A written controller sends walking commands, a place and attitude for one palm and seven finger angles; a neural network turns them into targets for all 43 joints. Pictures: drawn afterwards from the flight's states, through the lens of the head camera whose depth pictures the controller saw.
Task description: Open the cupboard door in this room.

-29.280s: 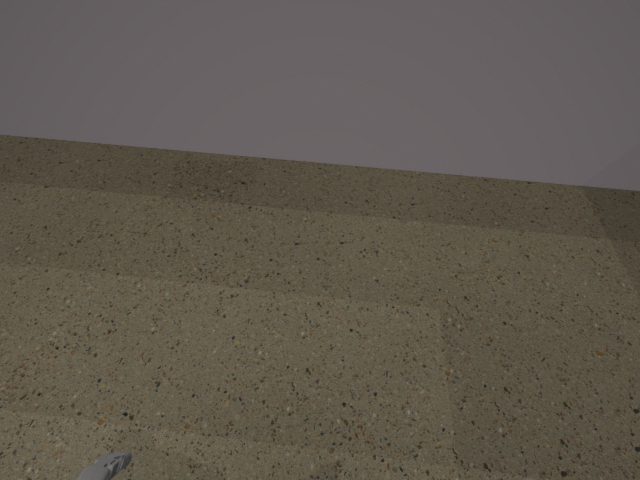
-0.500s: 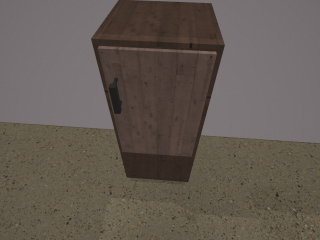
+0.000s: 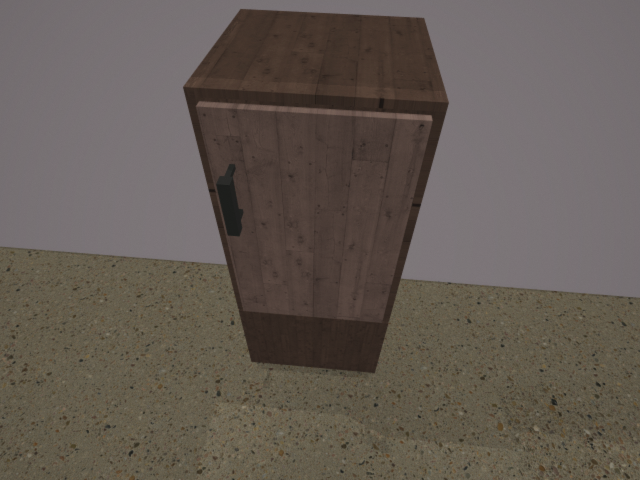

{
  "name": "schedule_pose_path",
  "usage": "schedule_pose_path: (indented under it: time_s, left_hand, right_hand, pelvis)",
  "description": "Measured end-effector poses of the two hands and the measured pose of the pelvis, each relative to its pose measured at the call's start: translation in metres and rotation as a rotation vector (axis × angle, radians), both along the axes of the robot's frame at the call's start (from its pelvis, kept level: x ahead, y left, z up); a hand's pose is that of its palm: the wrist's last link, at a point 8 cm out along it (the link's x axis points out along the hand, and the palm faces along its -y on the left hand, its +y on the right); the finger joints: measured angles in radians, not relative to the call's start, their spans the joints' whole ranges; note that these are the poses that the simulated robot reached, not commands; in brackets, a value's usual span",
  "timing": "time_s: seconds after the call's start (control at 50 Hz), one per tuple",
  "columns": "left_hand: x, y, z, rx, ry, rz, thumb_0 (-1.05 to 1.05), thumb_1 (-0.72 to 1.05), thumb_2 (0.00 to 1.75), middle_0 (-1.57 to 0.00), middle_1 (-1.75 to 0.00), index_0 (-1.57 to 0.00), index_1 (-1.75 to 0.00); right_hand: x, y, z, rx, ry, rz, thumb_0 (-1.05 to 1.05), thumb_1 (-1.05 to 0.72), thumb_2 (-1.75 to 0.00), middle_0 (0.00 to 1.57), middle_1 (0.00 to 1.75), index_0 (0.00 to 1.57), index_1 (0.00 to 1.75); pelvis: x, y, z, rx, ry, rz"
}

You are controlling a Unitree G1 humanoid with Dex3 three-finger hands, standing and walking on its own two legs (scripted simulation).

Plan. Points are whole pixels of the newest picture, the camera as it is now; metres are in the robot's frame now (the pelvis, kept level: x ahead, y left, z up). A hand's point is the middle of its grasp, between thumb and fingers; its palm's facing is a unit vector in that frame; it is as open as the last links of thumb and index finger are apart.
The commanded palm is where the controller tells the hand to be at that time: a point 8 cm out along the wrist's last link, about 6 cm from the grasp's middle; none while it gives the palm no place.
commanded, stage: come to a stop and stand still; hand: left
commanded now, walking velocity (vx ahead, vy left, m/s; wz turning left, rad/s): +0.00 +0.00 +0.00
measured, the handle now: (232, 200) +0.58 +0.20 +0.00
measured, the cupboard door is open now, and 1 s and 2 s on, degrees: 0 0 0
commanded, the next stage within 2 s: look again from close up in 0.28 s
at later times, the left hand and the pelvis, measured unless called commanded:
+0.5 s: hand out of the picture +0.00 +0.16 -0.17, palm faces +0.04 -0.99 -0.17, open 7.4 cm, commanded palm none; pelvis +0.00 +0.00 +0.00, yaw +0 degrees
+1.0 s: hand out of the picture -0.01 +0.16 -0.17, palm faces +0.08 -0.98 -0.16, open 7.3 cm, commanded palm +0.10 +0.21 -0.07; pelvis +0.00 +0.00 +0.00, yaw +0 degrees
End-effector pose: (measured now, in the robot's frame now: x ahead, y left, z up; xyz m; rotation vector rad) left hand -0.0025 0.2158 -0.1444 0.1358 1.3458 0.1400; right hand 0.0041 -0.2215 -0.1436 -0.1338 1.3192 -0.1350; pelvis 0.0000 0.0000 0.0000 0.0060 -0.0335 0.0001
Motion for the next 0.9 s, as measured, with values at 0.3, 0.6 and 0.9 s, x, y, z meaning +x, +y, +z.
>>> schedule_pose_path:
  time_s: [0.3, 0.6, 0.9]
  left_hand:
    - [0.006, 0.001, 0.001, 0.006, -0.006, 0.002, 0.01, 0.92, 0.90, -0.20, -0.30, -0.20, -0.30]
    - [-0.011, -0.009, -0.002, -0.024, 0.036, 0.023, 0.01, 0.91, 0.90, -0.20, -0.30, -0.20, -0.30]
    - [-0.016, -0.015, -0.003, -0.035, 0.049, 0.037, 0.01, 0.91, 0.90, -0.20, -0.30, -0.20, -0.30]
  right_hand:
    - [-0.010, 0.004, 0.000, 0.013, 0.046, -0.008, 0.00, -0.91, -0.90, 0.20, 0.30, 0.20, 0.30]
    - [-0.018, 0.011, 0.000, 0.021, 0.074, -0.018, 0.00, -0.91, -0.90, 0.20, 0.30, 0.20, 0.30]
    - [-0.018, 0.016, 0.000, 0.027, 0.075, -0.020, 0.00, -0.91, -0.90, 0.20, 0.30, 0.20, 0.30]
  pelvis:
    - [0.000, -0.003, 0.002, -0.002, -0.002, 0.002]
    - [0.000, -0.002, 0.002, -0.003, 0.000, 0.002]
    - [0.002, -0.001, 0.002, -0.002, 0.002, 0.004]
